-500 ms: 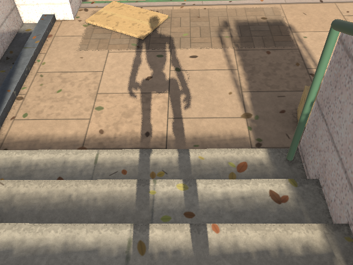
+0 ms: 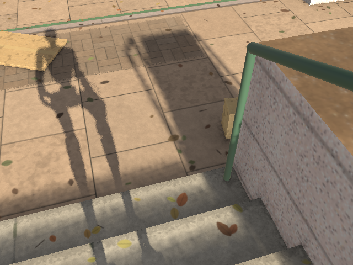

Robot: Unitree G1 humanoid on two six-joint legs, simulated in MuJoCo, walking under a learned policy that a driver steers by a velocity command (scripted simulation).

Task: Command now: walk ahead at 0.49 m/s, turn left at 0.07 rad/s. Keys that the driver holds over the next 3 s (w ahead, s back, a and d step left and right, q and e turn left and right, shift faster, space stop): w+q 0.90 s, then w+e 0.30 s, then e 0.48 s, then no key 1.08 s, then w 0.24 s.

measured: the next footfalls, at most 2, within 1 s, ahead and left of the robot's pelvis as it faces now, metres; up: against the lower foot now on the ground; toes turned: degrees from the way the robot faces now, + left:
right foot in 0.22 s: +0.16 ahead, -0.13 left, +0.00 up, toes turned +4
left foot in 0.58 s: +0.39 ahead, +0.11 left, -0.15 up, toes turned +22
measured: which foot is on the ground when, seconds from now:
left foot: down 0.00-0.22, up 0.24-0.56, down 0.58-1.00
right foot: up 0.00-0.20, down 0.22-0.60, up 0.62-1.00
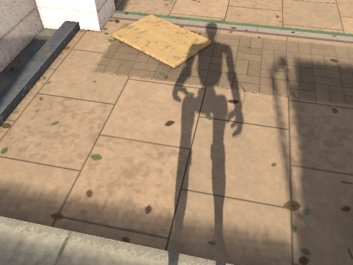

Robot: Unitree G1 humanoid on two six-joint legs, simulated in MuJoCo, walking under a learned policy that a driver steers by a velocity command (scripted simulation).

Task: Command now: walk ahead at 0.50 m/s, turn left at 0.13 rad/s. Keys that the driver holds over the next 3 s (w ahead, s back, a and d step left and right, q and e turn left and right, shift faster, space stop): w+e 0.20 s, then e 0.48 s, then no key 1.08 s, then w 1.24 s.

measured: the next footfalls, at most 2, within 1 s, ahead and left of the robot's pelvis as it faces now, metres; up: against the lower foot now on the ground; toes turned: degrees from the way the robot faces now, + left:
right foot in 0.02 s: +0.14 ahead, -0.12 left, -0.15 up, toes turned -2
left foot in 0.58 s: +0.50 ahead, +0.04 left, -0.29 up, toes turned -11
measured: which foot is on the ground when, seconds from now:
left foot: down 0.00-0.04, up 0.06-0.56, down 0.58-1.00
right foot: up 0.00-0.00, down 0.02-0.60, up 0.62-1.00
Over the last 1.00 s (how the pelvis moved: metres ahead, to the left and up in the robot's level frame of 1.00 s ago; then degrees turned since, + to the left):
0.53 0.05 -0.25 31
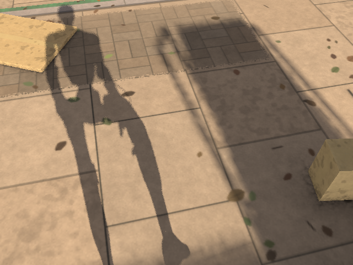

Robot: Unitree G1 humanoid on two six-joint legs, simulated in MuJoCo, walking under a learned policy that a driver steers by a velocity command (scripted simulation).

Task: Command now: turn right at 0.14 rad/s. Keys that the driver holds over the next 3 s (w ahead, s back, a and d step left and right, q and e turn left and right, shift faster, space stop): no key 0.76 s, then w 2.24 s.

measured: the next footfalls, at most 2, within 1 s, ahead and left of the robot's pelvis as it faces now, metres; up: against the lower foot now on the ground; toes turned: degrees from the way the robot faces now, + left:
right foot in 0.10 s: +0.11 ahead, -0.15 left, +0.00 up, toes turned -3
left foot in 0.46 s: +0.12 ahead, +0.07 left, +0.00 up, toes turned +3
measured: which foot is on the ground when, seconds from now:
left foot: down 0.00-0.12, up 0.14-0.44, down 0.46-0.98, up 1.00-1.00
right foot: up 0.00-0.08, down 0.10-1.00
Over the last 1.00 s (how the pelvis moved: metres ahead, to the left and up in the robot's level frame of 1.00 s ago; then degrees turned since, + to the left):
0.35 -0.02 -0.20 -26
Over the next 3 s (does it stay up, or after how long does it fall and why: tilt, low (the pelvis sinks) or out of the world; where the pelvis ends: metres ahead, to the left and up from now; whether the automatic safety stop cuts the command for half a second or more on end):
stays up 1.23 0.09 -0.14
